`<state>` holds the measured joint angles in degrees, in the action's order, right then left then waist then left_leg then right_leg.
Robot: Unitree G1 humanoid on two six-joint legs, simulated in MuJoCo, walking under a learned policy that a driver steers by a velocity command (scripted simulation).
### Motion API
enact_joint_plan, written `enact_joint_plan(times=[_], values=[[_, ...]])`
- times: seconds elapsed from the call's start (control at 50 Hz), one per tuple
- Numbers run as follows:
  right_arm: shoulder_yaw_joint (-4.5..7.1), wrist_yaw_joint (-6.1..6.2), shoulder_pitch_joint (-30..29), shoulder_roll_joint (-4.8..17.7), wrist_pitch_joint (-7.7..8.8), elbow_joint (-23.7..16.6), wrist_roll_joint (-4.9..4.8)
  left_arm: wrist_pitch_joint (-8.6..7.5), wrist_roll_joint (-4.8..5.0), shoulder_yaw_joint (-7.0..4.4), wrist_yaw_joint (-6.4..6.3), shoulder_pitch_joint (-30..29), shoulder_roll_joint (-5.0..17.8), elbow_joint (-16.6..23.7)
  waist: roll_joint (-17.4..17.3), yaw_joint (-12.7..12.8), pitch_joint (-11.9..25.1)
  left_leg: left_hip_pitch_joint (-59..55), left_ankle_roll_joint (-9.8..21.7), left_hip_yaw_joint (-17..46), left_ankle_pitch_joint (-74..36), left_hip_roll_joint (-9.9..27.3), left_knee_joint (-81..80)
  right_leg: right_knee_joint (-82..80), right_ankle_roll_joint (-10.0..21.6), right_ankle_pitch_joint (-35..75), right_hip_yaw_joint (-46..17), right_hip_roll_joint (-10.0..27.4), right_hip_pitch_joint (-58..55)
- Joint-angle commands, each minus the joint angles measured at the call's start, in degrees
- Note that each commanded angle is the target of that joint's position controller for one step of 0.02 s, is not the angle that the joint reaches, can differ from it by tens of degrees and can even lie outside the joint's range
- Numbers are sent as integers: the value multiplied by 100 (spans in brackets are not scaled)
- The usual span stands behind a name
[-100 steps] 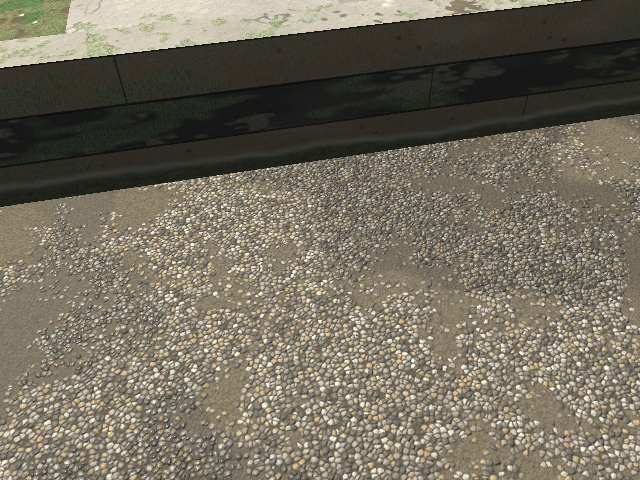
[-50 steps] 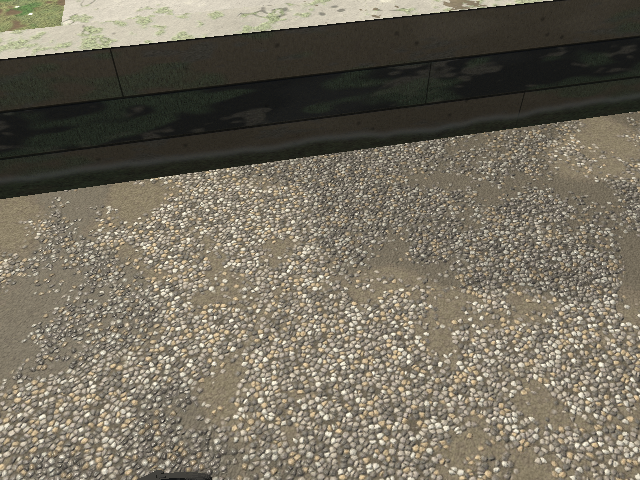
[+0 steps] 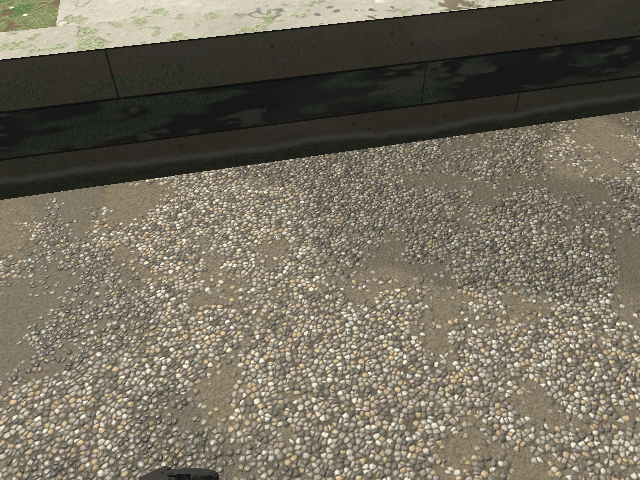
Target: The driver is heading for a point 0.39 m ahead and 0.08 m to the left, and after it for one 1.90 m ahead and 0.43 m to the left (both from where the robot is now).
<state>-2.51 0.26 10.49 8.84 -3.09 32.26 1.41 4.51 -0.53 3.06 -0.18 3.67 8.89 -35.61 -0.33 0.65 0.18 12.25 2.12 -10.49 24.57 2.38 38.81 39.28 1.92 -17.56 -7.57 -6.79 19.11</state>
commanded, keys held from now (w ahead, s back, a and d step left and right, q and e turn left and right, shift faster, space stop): w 0.52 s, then no key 0.48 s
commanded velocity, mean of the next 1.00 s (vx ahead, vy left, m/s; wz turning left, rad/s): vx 0.36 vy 0.00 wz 0.00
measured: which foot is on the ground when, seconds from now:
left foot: down 0.00-1.00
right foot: down 0.00-1.00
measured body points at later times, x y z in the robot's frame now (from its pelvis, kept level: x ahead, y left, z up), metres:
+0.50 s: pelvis +0.00 +0.00 +0.00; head -0.01 +0.00 +0.45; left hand +0.21 +0.20 -0.07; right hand +0.18 -0.20 -0.08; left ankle -0.03 +0.08 -0.72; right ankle +0.04 -0.10 -0.72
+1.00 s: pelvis +0.00 +0.01 +0.03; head +0.00 +0.02 +0.48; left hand +0.16 +0.21 -0.09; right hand +0.14 -0.20 -0.08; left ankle -0.03 +0.08 -0.72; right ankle +0.04 -0.10 -0.72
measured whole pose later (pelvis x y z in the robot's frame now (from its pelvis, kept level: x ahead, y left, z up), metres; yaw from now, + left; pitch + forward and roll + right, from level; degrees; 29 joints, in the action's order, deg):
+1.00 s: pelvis +0.00 +0.01 +0.03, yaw +0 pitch -1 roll -1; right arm -2.4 -0.1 13.8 9.3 -3.4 37.1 1.1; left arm 3.9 -0.7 2.4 1.0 6.6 8.2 -41.7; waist 0.4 0.9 -0.3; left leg 6.5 2.5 -10.1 15.5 1.2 22.3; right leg 20.2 1.3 -7.4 -7.4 -5.2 11.8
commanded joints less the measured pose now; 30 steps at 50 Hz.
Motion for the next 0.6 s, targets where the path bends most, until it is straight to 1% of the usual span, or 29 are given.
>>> enact_joint_plan(times=[0.02, 0.04, 0.06, 0.1, 0.12, 0.14, 0.16, 0.18, 0.22, 0.24, 0.26, 0.28, 0.3, 0.32, 0.34, 0.36, 0.38, 0.4, 0.42, 0.44, 0.46, 0.48, 0.5, 0.52, 0.56, 0.58, 0.6], values=[[149, 16, -153, 430, 120, -447, 32, -144, -3, -115, -50, -342, 402, 436, -2, -30, 844, -579, -46, 455, -672, 363, -636, -643, 198, 1163, -278, 394, 37], [104, 4, -250, 343, 131, -476, 17, -122, 39, -118, -67, -546, 415, 490, 93, -58, 492, -456, -56, 456, -460, 308, -703, -714, 215, 969, -355, 402, 232], [91, 2, -331, 325, 139, -482, 12, -103, 41, -112, -71, -622, 394, 523, 74, -38, 360, -414, -45, 466, -414, 307, -728, -735, 216, 894, -384, 417, 309], [91, -2, -363, 341, 140, -488, 3, -74, 39, -110, -63, -618, 394, 532, 52, -22, 209, -374, -31, 473, -460, 298, -718, -760, 203, 857, -398, 431, 405], [71, 13, -593, 348, 70, -594, -24, -107, 6, -92, 38, -808, 349, 656, -42, 77, -68, -220, -22, 604, -1528, 497, -638, -422, 175, 1796, -124, 415, 592], [126, 24, -499, 440, 52, -553, 9, -144, -75, -103, 53, -639, 348, 596, -78, 102, 235, -294, -7, 588, -1734, 555, -567, -404, 162, 2030, -53, 399, 390], [146, 17, -143, 426, 122, -443, 32, -147, -3, -113, -50, -344, 394, 437, 0, -31, 844, -575, -46, 457, -673, 363, -636, -645, 200, 1158, -274, 397, 30], [102, 5, -240, 339, 133, -473, 17, -125, 38, -116, -66, -548, 408, 491, 96, -59, 491, -452, -56, 458, -464, 308, -702, -716, 216, 964, -350, 405, 225], [90, -1, -350, 331, 145, -480, 4, -89, 37, -107, -67, -634, 382, 535, 54, -26, 279, -391, -34, 471, -432, 301, -725, -749, 212, 865, -389, 434, 346], [78, 17, -607, 354, 71, -595, -30, -111, 8, -88, 34, -818, 336, 659, -60, 79, -59, -198, -30, 592, -1480, 478, -640, -435, 179, 1817, -121, 427, 552], [126, 12, -257, 403, 122, -460, 23, -113, 5, -103, -48, -424, 364, 473, -35, 0, 603, -489, -33, 471, -641, 363, -668, -669, 192, 1070, -294, 415, 170], [93, 0, -260, 334, 131, -476, 17, -104, 30, -112, -60, -548, 406, 499, 92, -46, 376, -425, -40, 472, -489, 317, -705, -726, 208, 912, -355, 413, 303], [76, 20, -549, 347, 70, -583, -16, -131, -9, -95, 35, -811, 349, 651, -6, 62, 0, -214, -30, 603, -1509, 501, -643, -424, 182, 1831, -109, 410, 514], [131, 16, -221, 412, 132, -445, 24, -134, 0, -103, -52, -421, 360, 472, -20, -6, 690, -518, -32, 471, -626, 368, -673, -658, 201, 1079, -284, 412, 101], [102, 4, -264, 355, 136, -473, 8, -112, 30, -110, -63, -552, 399, 501, 85, -45, 378, -409, -45, 461, -461, 301, -705, -729, 214, 938, -355, 422, 273], [75, 24, -574, 344, 67, -588, -20, -130, 1, -91, 33, -815, 342, 651, -16, 67, -19, -195, -36, 587, -1483, 486, -634, -421, 186, 1853, -109, 418, 521], [127, 16, -236, 400, 127, -450, 26, -131, 4, -101, -53, -425, 357, 474, -22, -5, 680, -510, -37, 465, -613, 359, -665, -658, 203, 1090, -289, 418, 108], [98, 3, -270, 342, 131, -476, 10, -109, 33, -108, -63, -554, 398, 503, 89, -45, 374, -403, -48, 457, -450, 295, -696, -732, 215, 940, -360, 427, 279], [81, 2, -322, 315, 133, -483, 14, -93, 41, -106, -65, -613, 386, 527, 97, -36, 268, -374, -42, 466, -438, 301, -707, -754, 212, 872, -384, 431, 365], [69, 17, -574, 333, 73, -581, -17, -127, 1, -85, 34, -823, 330, 662, -22, 70, -14, -223, -28, 597, -1499, 487, -629, -423, 191, 1830, -122, 428, 535], [126, 29, -505, 434, 52, -553, 8, -154, -70, -93, 49, -643, 325, 601, -83, 103, 250, -272, -21, 569, -1673, 523, -551, -417, 174, 2070, -52, 419, 351], [139, 18, -154, 407, 115, -444, 32, -148, 5, -105, -52, -355, 381, 442, 16, -32, 822, -552, -59, 440, -617, 340, -613, -657, 210, 1168, -286, 417, 43], [94, 5, -241, 316, 127, -472, 21, -126, 43, -108, -67, -557, 397, 497, 117, -63, 482, -440, -65, 452, -429, 293, -680, -735, 224, 952, -361, 424, 235], [81, 1, -317, 300, 137, -477, 16, -108, 44, -103, -70, -629, 375, 530, 96, -41, 357, -402, -51, 464, -390, 296, -706, -759, 223, 867, -389, 437, 312], [73, -7, -229, 317, 136, -429, 17, -77, 42, -98, -64, -499, 356, 477, 109, -26, 196, -399, -27, 487, -265, 297, -770, -905, 225, 652, -485, 476, 400], [39, 10, -485, 305, 68, -551, 9, -117, 16, -79, 37, -642, 308, 575, 38, 78, -121, -217, -36, 612, -1302, 484, -714, -626, 206, 1599, -252, 463, 538], [50, 18, -359, 321, 53, -492, 57, -150, -55, -82, 61, -430, 274, 475, 43, 119, 208, -258, -38, 596, -1393, 546, -703, -736, 204, 1742, -283, 496, 234]])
